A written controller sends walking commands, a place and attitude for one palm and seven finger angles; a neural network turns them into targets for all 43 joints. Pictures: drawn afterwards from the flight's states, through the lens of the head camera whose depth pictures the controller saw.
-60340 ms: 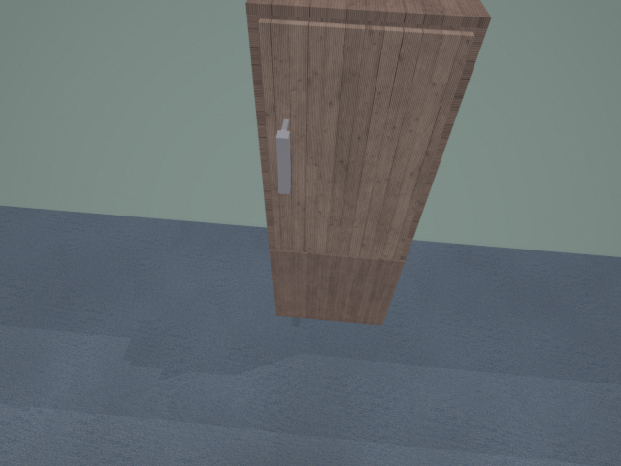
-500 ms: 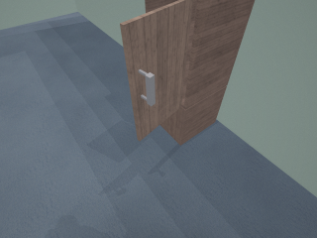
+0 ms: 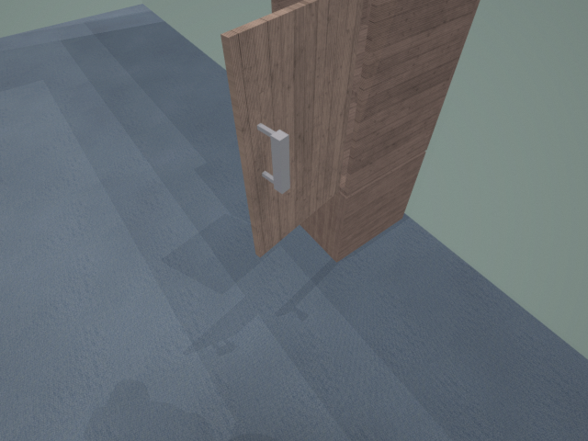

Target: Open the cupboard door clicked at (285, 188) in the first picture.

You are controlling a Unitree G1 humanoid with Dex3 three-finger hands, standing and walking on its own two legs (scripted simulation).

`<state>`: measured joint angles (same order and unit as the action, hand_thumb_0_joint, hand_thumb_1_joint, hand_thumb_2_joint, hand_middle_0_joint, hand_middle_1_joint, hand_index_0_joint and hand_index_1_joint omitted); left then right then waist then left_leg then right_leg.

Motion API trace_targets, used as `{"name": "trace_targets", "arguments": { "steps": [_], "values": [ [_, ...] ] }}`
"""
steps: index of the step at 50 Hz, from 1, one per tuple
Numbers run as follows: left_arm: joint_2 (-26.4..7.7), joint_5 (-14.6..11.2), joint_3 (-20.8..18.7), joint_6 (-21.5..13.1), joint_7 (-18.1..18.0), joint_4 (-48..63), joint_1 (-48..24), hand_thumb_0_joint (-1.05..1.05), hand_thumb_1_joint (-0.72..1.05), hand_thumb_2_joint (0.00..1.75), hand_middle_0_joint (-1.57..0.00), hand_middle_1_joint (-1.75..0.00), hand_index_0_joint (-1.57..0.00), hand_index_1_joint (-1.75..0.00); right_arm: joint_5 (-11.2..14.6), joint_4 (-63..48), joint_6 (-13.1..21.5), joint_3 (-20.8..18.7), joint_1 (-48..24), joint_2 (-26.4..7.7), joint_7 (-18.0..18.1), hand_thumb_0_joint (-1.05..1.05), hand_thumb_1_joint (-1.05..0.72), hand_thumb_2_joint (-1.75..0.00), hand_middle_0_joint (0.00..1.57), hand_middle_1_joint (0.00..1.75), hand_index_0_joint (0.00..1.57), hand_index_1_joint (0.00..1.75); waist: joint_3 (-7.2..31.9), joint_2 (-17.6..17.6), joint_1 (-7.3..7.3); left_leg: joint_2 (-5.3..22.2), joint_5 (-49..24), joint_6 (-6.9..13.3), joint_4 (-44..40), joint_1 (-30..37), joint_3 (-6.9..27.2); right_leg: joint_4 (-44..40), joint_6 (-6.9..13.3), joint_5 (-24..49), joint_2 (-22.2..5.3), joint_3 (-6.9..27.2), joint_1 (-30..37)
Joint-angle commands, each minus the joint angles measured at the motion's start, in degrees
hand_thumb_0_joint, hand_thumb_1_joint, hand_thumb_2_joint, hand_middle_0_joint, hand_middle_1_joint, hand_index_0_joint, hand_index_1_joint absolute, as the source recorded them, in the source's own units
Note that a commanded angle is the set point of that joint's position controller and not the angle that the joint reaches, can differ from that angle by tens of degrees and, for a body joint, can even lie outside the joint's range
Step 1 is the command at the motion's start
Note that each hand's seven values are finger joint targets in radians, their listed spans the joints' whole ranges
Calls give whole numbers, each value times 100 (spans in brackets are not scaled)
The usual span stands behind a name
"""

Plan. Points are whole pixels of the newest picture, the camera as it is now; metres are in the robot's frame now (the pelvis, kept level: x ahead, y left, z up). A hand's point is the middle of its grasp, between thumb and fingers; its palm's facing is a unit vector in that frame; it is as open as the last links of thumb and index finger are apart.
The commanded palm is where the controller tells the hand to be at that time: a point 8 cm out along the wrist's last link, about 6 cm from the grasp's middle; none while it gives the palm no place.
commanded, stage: look to check the result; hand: left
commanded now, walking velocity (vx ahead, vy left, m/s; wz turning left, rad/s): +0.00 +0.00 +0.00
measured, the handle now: (272, 158) +0.63 +0.08 +0.00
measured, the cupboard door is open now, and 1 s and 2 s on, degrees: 100 100 100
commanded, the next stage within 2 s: stand and wait in 0.28 s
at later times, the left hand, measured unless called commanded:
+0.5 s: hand out of the picture +0.03 +0.16 -0.17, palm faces +0.03 -0.98 -0.22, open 7.4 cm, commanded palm none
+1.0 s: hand out of the picture +0.03 +0.15 -0.17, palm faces +0.04 -0.98 -0.21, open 7.4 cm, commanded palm none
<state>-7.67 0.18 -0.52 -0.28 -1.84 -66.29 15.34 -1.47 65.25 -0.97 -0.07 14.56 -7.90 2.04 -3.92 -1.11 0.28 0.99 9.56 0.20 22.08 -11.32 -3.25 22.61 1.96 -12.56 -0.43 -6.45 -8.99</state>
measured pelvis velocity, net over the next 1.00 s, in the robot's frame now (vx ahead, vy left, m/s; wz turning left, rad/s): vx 0.03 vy -0.03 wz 0.00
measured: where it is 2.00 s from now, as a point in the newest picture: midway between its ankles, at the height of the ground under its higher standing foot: outside the picture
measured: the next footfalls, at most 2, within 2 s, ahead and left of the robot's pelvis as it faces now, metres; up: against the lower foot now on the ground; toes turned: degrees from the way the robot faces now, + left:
none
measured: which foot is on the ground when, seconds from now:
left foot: down 0.00-1.00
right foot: down 0.00-1.00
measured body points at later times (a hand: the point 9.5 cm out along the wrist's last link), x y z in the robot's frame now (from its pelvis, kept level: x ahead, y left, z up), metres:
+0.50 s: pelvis +0.02 -0.01 +0.00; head +0.04 -0.03 +0.45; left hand +0.03 +0.21 -0.15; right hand +0.02 -0.23 -0.17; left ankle +0.03 +0.12 -0.74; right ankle +0.00 -0.09 -0.74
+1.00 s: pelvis +0.03 -0.03 +0.00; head +0.04 -0.04 +0.45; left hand +0.03 +0.20 -0.15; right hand +0.03 -0.24 -0.17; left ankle +0.03 +0.12 -0.74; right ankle +0.00 -0.09 -0.74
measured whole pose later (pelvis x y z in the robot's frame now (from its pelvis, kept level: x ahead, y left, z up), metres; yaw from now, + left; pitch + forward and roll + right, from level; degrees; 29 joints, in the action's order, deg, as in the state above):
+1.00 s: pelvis +0.03 -0.03 +0.00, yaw +0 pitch -1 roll +0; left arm -7.9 0.0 -0.3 -0.8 -2.2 -65.9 14.8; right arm -1.4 65.8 -1.0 0.1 14.1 -8.8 2.3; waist -3.0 -1.5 0.5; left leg 3.0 11.6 -2.1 21.2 -8.2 -2.6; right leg 20.3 3.7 -14.1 1.8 -6.9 -5.2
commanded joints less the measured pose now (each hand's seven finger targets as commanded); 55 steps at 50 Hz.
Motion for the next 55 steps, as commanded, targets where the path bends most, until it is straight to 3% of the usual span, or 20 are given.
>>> {"name": "trace_targets", "arguments": {
  "steps": [1, 10, 20, 25, 42, 43, 48, 52, 55],
  "values": [
    [-655, 19, -130, -83, -22, 154, 319, 0, 90, 90, -20, -30, -20, -30, 31, -121, 94, -76, 375, -521, 10, 0, -90, -90, 20, 30, 20, 30, 85, 25, 23, 521, -431, 117, -357, 145, 515, -586, 94, 243, -642, 678, -163],
    [-687, 13, -124, -81, -24, 144, 239, 0, 90, 90, -20, -30, -20, -30, 26, -94, 89, -56, 315, -561, 7, 0, -90, -90, 20, 30, 20, 30, -55, 54, 21, 523, -545, 101, -369, 154, 520, -615, 85, 356, -654, 642, -132],
    [-727, 7, -122, -96, -29, 169, 190, 0, 90, 90, -20, -30, -20, -30, 23, -62, 81, -48, 273, -593, 7, 0, -90, -90, 20, 30, 20, 30, -41, 85, 24, 518, -585, 71, -340, 214, 472, -677, 82, 513, -666, 676, -69],
    [-762, 3, -130, -115, -37, 177, 209, 0, 90, 90, -20, -30, -20, -30, 25, -61, 97, -55, 277, -599, 11, 0, -90, -90, 20, 30, 20, 30, 144, 90, 17, 521, -716, 65, -307, 304, 447, -631, 80, 839, -679, 681, 73],
    [-766, -2, -136, -118, -59, 171, 307, 0, 90, 90, -20, -30, -20, -30, 38, -49, 76, -53, 329, -567, 39, 0, -90, -90, 20, 30, 20, 30, 51, 117, 22, 517, -718, 41, -240, 358, 342, -680, 1, 1349, -687, 703, 127],
    [-788, 3, -146, -121, -66, 178, 318, 0, 90, 90, -20, -30, -20, -30, 47, -71, 68, -61, 352, -592, 42, 0, -90, -90, 20, 30, 20, 30, 20, 256, 15, 513, -672, 43, -205, 337, 339, -715, -30, 1288, -662, 677, 107],
    [-750, 3, -138, -111, -61, 170, 325, 0, 90, 90, -20, -30, -20, -30, 35, -61, 56, -61, 359, -584, 40, 0, -90, -90, 20, 30, 20, 30, -109, 87, 16, 513, -551, 38, -222, 309, 335, -804, -5, 942, -657, 709, 4],
    [-751, -4, -136, -128, -51, 182, 309, 0, 90, 90, -20, -30, -20, -30, 33, -62, 92, -55, 395, -591, 48, 0, -90, -90, 20, 30, 20, 30, 112, 99, 27, 547, -761, 40, -256, 379, 368, -681, 52, 1272, -647, 712, 181],
    [-756, -3, -140, -122, -49, 180, 329, 0, 90, 90, -20, -30, -20, -30, 35, -60, 96, -54, 374, -589, 51, 0, -90, -90, 20, 30, 20, 30, 38, 62, 9, 543, -775, 46, -264, 370, 353, -689, 39, 1283, -652, 701, 151]
  ]
}}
